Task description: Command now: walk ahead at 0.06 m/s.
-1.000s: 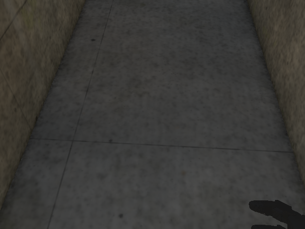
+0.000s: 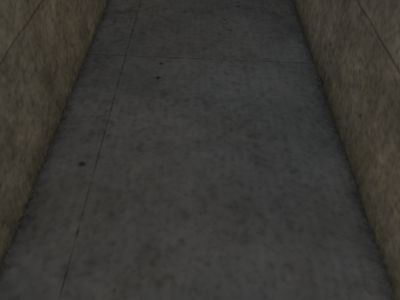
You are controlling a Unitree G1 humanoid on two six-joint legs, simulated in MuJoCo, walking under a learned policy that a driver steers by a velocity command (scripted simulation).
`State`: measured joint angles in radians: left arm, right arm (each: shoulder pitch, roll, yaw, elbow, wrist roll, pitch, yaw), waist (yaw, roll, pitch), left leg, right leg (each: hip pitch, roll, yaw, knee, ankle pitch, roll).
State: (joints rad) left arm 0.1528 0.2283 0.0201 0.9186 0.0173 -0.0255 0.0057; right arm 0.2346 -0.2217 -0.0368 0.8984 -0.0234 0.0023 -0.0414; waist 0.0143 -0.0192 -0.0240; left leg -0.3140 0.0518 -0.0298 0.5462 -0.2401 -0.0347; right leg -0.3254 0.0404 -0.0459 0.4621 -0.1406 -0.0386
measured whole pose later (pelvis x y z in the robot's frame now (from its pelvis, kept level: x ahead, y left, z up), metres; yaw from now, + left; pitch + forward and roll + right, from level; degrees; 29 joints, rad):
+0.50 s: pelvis +0.05 +0.02 +0.00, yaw +0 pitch -1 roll +0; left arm 0.15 0.21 0.04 1.06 0.00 0.01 0.03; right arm 0.22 -0.20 -0.04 1.02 0.00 -0.01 -0.04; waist 0.00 0.00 0.03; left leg -0.19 0.01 0.00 0.51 -0.30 -0.01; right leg -0.25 0.00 -0.02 0.50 -0.25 -0.01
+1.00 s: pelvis +0.20 -0.02 +0.00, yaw +0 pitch +2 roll +0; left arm 0.49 0.18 0.03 1.09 0.00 -0.10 -0.01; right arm 0.13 -0.23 -0.05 0.86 0.03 -0.11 0.02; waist 0.07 0.03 -0.06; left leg -0.76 0.12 0.00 1.16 -0.13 0.05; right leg -0.02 0.02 -0.06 0.32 -0.34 -0.04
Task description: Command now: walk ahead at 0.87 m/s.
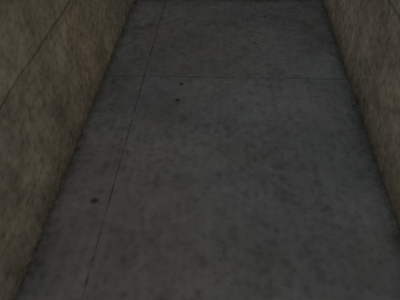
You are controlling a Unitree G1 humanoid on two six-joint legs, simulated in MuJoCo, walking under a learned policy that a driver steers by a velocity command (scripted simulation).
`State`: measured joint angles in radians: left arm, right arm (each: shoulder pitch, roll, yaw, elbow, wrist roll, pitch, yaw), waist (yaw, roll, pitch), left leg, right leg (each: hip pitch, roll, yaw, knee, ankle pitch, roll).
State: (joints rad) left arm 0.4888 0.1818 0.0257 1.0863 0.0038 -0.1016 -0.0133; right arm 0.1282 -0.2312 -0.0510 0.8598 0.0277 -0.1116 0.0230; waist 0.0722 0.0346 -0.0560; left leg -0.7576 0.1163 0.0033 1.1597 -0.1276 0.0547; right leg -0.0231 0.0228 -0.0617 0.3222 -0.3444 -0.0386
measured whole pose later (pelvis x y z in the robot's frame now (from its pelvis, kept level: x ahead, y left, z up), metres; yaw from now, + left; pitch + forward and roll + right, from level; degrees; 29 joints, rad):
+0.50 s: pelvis +0.42 +0.07 +0.00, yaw +0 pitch +0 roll +3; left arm 0.13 0.26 0.04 0.83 -0.03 -0.10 0.01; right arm 0.45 -0.23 -0.05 1.01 0.00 -0.11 0.04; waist -0.06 -0.03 -0.01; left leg -0.13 -0.09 0.08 0.38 -0.25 0.08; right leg -0.74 -0.16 0.06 1.18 -0.17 -0.08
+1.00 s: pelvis +0.89 +0.01 +0.00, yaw +0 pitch +0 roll -2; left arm 0.45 0.24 0.05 0.96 0.00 -0.11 -0.04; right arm 0.14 -0.27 -0.03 0.80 0.02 -0.10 0.00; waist 0.06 0.04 0.00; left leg -0.70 0.15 -0.06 1.16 -0.19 0.08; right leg -0.14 0.09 -0.06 0.36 -0.22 -0.08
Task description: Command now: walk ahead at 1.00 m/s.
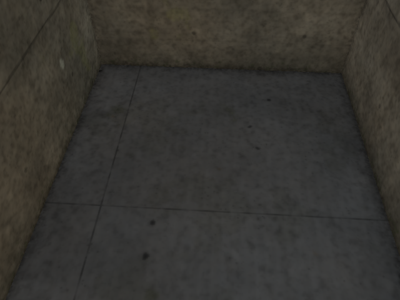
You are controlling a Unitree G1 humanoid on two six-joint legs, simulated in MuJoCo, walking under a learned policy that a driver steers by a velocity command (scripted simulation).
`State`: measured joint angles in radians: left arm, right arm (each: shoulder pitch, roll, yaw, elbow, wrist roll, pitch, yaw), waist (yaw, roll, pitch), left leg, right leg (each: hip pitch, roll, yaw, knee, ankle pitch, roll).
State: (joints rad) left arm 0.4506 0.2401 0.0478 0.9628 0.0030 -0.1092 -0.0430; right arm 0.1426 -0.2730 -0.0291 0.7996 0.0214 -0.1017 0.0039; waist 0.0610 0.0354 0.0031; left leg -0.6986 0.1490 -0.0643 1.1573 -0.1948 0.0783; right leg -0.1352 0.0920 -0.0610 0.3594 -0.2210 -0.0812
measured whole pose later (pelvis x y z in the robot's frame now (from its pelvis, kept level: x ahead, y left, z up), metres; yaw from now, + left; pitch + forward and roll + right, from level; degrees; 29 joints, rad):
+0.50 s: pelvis +0.49 +0.06 +0.00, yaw +0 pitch -1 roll +2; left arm 0.15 0.27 0.03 0.78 -0.02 -0.10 0.00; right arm 0.44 -0.25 -0.05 0.93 0.00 -0.11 0.04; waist -0.06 -0.03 0.01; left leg -0.15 -0.11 0.05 0.37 -0.22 0.09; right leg -0.65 -0.13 0.07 1.16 -0.24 -0.08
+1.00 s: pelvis +0.87 +0.01 -0.01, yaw +0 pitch +1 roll -1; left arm 0.22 0.24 0.02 0.89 0.04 -0.09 -0.04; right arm 0.15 -0.29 -0.03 0.81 0.00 -0.04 -0.03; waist 0.04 0.03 0.07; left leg -0.55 0.07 -0.07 0.95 -0.37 -0.04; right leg -0.35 0.07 -0.06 0.38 -0.06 -0.08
